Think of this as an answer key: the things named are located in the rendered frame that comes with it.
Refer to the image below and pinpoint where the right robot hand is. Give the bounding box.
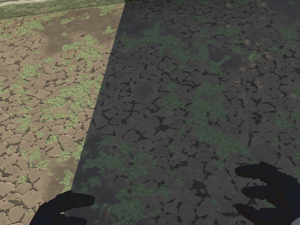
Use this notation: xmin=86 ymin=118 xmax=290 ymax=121
xmin=234 ymin=161 xmax=300 ymax=225

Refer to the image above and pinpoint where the left robot hand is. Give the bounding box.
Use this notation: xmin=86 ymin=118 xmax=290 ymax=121
xmin=29 ymin=190 xmax=96 ymax=225

